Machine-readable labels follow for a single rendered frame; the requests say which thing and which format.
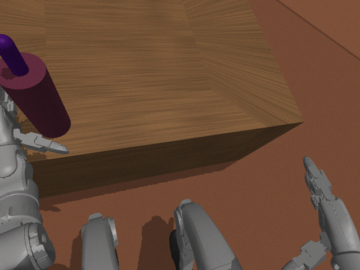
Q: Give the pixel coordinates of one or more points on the right robot foot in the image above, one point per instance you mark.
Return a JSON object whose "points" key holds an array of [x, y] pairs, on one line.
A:
{"points": [[174, 249]]}

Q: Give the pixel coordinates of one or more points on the right robot arm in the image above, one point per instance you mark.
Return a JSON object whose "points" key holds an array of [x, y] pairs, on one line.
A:
{"points": [[348, 260]]}

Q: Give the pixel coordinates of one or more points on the right robot hand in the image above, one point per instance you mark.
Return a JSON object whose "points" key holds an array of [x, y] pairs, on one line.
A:
{"points": [[338, 231]]}

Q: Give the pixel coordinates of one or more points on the left robot arm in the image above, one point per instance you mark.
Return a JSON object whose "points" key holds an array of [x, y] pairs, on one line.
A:
{"points": [[24, 243]]}

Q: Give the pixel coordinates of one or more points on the left robot hand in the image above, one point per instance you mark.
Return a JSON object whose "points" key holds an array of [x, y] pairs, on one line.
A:
{"points": [[10, 130]]}

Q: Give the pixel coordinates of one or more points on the bottle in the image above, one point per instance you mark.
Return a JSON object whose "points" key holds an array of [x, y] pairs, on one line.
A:
{"points": [[25, 78]]}

